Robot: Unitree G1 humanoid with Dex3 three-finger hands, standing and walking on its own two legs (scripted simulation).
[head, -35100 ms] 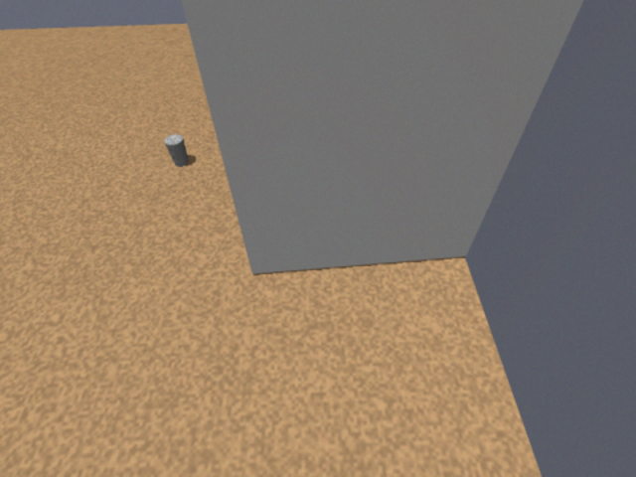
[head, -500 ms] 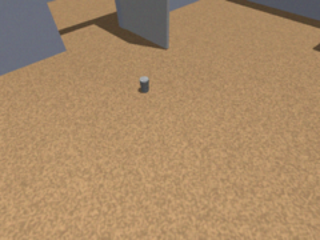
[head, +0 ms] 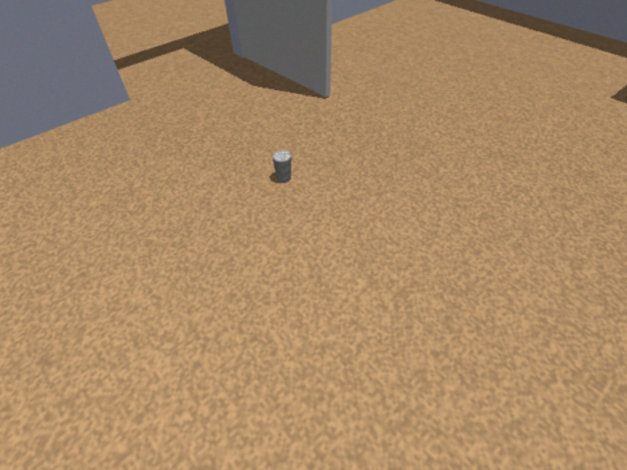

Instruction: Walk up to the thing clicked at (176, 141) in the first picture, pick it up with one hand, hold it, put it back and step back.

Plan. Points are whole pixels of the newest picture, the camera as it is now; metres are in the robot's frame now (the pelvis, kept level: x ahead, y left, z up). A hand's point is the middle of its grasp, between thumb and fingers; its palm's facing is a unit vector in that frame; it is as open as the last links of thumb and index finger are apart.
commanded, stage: stand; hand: left
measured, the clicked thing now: (282, 167) +1.52 +0.15 -0.71
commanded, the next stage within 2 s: walk up in 0.28 s
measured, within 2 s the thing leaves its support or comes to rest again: neither
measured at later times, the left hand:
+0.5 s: hand out of the picture +0.12 +0.26 -0.14, palm faces -0.10 -0.92 -0.38, open 7.3 cm
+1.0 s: hand (183, 397) +0.27 +0.24 -0.18, palm faces -0.02 -0.94 -0.34, open 7.4 cm
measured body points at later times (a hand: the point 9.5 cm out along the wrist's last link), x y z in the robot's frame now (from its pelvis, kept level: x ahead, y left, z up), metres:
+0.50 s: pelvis +0.03 -0.03 +0.00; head +0.04 -0.03 +0.44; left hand +0.12 +0.30 -0.11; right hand +0.05 -0.36 -0.13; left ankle -0.01 +0.11 -0.75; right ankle +0.08 -0.17 -0.72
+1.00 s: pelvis +0.24 -0.04 -0.03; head +0.25 -0.03 +0.42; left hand +0.27 +0.28 -0.15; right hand +0.33 -0.38 -0.12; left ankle +0.36 +0.08 -0.75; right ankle +0.13 -0.19 -0.75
